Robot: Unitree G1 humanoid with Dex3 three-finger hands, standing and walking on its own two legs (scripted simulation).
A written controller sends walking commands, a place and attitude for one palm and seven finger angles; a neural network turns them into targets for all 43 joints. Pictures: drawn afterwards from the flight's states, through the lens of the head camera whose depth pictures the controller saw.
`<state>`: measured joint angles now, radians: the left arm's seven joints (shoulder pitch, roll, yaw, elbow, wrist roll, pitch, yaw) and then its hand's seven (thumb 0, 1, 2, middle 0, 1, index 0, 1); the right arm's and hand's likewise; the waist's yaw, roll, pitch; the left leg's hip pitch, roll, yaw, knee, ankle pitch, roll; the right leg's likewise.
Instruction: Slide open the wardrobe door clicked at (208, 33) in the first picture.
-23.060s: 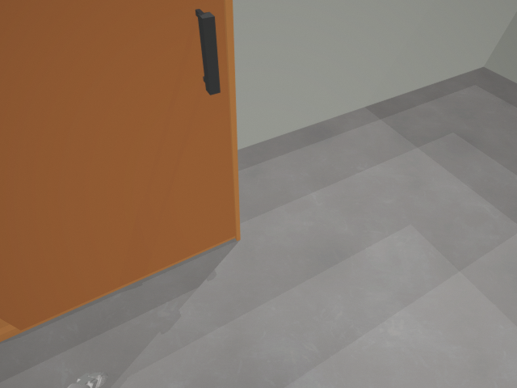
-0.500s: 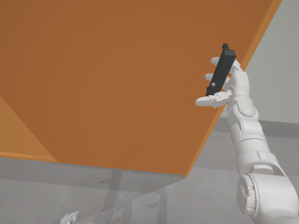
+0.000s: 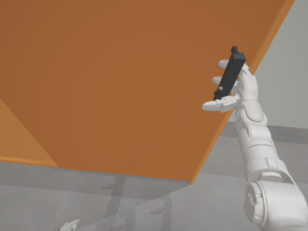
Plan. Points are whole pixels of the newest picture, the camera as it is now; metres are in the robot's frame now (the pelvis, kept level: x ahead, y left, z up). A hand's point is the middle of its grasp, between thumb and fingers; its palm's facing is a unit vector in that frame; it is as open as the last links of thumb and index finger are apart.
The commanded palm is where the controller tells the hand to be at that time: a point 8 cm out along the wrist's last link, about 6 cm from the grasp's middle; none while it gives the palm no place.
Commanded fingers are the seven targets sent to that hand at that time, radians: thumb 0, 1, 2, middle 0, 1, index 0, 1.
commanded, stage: grip the handle and tug to test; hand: right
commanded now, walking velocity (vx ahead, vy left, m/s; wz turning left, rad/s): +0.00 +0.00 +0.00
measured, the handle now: (225, 78) +0.51 -0.13 +0.14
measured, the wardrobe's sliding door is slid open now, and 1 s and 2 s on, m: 0.00 0.00 0.00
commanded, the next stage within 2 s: tug the door sideways, standing still in 1.40 s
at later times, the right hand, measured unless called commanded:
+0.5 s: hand (221, 87) +0.46 -0.11 +0.15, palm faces -0.02 +1.00 +0.00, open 8.2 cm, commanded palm +0.43 -0.16 +0.15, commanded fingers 0.00 -0.76 -0.84 0.44 1.38 0.44 1.38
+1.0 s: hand (220, 87) +0.46 -0.11 +0.15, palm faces -0.01 +1.00 +0.00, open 6.0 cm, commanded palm +0.42 -0.16 +0.15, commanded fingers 0.00 -0.90 -0.90 0.45 1.40 0.45 1.40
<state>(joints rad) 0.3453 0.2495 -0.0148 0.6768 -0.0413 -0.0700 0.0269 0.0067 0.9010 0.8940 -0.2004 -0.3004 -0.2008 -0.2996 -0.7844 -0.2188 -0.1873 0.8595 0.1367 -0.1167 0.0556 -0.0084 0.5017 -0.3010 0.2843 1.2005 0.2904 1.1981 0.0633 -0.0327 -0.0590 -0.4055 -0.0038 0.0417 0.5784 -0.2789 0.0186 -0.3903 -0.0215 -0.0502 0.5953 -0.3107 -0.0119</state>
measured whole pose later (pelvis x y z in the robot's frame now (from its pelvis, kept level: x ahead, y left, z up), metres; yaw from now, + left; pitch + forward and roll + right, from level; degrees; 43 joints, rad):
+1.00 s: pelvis +0.01 +0.00 +0.00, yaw -1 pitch +6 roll +0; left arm 0.33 0.24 -0.02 0.68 -0.04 -0.06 0.03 0.01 0.90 0.89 -0.20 -0.30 -0.20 -0.30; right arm -0.78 -0.20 -0.16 0.84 0.14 -0.11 0.03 0.01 -0.66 -0.79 0.37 1.40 0.37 1.40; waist 0.05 -0.03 -0.06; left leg -0.39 0.00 0.05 0.58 -0.29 0.02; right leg -0.39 -0.02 -0.04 0.59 -0.32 -0.01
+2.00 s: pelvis +0.05 +0.00 +0.01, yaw -4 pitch +5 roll +0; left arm 0.23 0.21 -0.01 0.65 -0.01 -0.02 0.02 0.01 0.90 0.89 -0.20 -0.30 -0.20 -0.30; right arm -0.57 -0.10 -0.04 0.44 0.13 0.12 -0.05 0.02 -0.70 -0.80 0.29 1.39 0.27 1.40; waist -0.01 -0.06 -0.06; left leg -0.28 0.01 0.08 0.53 -0.31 0.02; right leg -0.28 0.01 0.02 0.54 -0.32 -0.01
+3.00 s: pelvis +0.11 +0.18 -0.01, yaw -6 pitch -3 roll +2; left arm 0.08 0.18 -0.01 0.55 -0.05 -0.11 0.02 0.01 0.90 0.89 -0.20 -0.30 -0.20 -0.30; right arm -0.45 -0.23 -0.14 0.10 0.11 -0.03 -0.14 -0.03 -0.63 -0.84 0.44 1.40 0.20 1.38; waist -0.13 -0.09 0.26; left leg -0.33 0.07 0.10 0.63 -0.16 -0.03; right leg -0.22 -0.25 0.01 0.75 -0.43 0.10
